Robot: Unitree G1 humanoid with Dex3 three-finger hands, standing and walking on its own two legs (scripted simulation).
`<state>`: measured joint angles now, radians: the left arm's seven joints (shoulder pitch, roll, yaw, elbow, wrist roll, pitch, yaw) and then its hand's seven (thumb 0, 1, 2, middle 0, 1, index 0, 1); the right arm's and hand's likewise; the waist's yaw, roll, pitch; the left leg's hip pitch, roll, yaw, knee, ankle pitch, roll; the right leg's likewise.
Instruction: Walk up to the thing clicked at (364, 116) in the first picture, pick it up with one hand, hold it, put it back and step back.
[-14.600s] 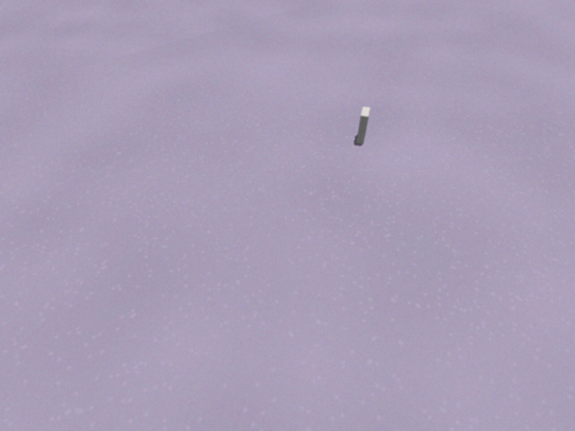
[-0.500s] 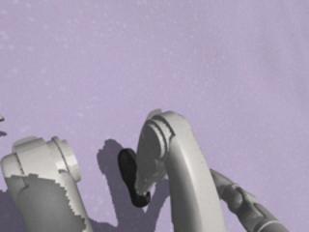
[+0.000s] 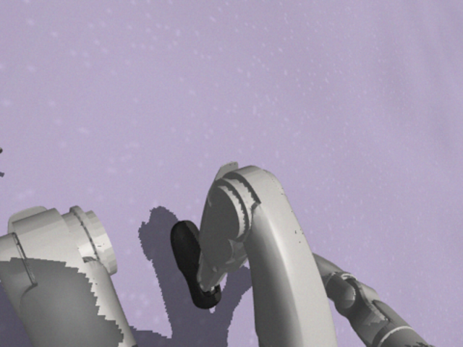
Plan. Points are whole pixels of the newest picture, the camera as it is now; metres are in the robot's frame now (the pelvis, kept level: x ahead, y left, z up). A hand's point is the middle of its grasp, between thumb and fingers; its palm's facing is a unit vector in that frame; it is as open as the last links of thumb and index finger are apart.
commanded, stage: close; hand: left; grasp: from the side
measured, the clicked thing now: out of the picture +0.47 +0.30 -0.20
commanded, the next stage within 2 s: settle in 1.40 s
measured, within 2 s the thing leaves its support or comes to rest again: leaves its support in 1.90 s
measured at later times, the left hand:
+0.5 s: hand out of the picture +0.45 +0.29 -0.18, palm faces +0.43 -0.90 -0.03, open 12.2 cm
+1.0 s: hand out of the picture +0.45 +0.30 -0.18, palm faces +0.42 -0.91 -0.04, open 12.5 cm
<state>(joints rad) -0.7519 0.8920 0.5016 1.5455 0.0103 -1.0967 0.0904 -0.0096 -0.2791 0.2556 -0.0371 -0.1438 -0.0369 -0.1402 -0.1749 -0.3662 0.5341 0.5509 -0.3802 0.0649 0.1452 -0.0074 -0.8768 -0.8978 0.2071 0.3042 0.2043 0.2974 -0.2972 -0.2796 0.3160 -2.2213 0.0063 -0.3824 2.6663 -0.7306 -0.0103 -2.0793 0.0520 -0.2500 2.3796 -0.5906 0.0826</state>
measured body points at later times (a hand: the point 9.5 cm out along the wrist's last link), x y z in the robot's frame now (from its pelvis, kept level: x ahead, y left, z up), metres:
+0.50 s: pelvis +0.00 +0.00 +0.01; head +0.24 +0.19 +0.33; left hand +0.42 +0.34 -0.18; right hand +0.16 -0.25 -0.03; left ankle +0.08 +0.12 -0.25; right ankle +0.15 -0.12 -0.25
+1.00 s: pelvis +0.00 +0.00 +0.01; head +0.25 +0.20 +0.32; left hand +0.43 +0.35 -0.18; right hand +0.16 -0.24 -0.03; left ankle +0.08 +0.12 -0.25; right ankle +0.15 -0.12 -0.25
